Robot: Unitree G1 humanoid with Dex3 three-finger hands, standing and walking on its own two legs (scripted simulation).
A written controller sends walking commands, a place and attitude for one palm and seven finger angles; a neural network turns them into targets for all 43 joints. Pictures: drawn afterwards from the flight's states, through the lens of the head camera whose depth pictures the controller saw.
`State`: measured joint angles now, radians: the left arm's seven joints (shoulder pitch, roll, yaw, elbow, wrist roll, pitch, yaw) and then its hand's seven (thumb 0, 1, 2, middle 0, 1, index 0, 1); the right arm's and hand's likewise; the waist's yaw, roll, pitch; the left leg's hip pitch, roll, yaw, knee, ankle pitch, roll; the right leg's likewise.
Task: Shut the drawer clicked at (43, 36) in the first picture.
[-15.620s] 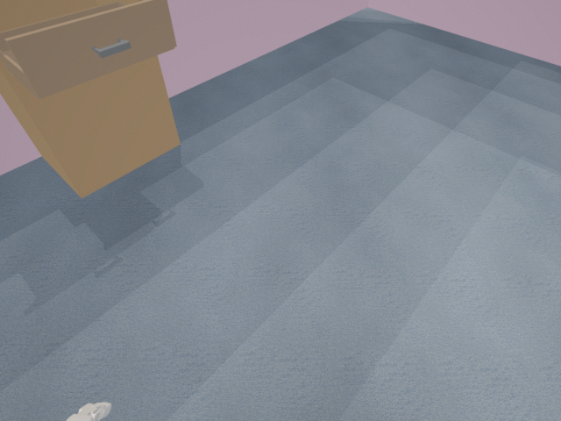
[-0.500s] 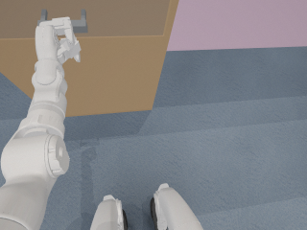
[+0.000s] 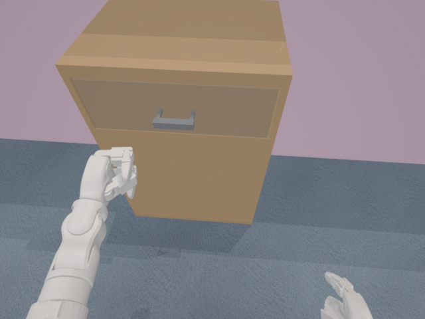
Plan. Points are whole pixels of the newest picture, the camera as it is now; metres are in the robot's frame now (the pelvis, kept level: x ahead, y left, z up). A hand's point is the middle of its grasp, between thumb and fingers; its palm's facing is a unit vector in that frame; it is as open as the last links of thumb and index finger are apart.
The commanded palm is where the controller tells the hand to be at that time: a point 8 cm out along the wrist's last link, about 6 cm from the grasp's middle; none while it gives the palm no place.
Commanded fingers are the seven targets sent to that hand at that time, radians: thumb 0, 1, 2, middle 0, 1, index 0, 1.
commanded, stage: draw the hand back to the body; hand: left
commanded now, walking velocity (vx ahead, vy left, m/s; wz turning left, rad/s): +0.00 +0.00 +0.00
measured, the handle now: (175, 118) +0.62 +0.12 -0.02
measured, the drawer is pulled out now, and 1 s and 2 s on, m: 0.00 0.00 0.00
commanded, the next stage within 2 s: step back with the hand held close in 0.80 s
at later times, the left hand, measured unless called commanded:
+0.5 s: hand (34, 232) +0.21 +0.23 +0.17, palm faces +0.32 -0.89 -0.32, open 3.2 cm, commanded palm +0.15 +0.28 +0.19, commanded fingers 0.00 0.90 0.90 -1.40 -1.60 -1.40 -1.60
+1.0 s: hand out of the picture +0.17 +0.25 +0.20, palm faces +0.40 -0.83 -0.39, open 3.2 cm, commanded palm +0.11 +0.29 +0.21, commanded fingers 0.00 0.90 0.90 -1.40 -1.60 -1.40 -1.60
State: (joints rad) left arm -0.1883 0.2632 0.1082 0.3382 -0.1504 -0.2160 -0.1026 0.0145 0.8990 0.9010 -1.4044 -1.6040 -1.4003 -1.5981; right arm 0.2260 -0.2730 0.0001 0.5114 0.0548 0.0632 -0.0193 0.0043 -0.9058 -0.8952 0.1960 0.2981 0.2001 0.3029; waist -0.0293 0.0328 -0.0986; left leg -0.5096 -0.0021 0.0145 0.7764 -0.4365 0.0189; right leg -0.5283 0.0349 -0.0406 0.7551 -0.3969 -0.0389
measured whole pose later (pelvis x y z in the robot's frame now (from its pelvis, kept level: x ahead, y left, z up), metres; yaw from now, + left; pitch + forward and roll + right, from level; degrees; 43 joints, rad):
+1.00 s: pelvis -0.02 +0.01 +0.03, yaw +0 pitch -4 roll -1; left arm 0.52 0.33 0.31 -0.46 -0.07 -0.13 0.09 0.01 0.89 0.90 -1.41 -1.60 -1.41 -1.60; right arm 0.20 -0.23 0.04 0.61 0.00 -0.08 -0.07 0.01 -0.90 -0.90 0.20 0.30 0.20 0.30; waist 0.05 0.07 0.00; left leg -0.11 -0.01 0.01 0.45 -0.28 0.03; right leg -0.10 0.04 -0.03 0.38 -0.22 -0.03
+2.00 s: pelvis -0.11 +0.03 +0.01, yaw +0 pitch +1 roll -1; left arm 0.57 0.39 0.39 -0.61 -0.01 -0.29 0.14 0.01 0.89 0.90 -1.41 -1.60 -1.41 -1.60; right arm 0.22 -0.23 -0.02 0.57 0.00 -0.05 -0.06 0.01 -0.90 -0.89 0.20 0.30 0.20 0.30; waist -0.04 -0.02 0.04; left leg -0.46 -0.04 0.03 0.68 -0.31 0.06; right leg -0.44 0.01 -0.01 0.58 -0.16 0.00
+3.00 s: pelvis -0.27 -0.01 +0.03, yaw -3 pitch +0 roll +1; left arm 0.65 0.38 0.37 -0.53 -0.02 -0.24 0.15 0.01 0.89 0.90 -1.41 -1.60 -1.41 -1.60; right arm 0.32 -0.21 0.00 0.64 0.00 -0.07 -0.07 0.01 -0.90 -0.90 0.20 0.30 0.20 0.30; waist -0.01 -0.03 -0.06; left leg -0.43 0.00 0.04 0.85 -0.36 0.02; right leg -0.21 0.02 -0.04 0.47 -0.28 -0.07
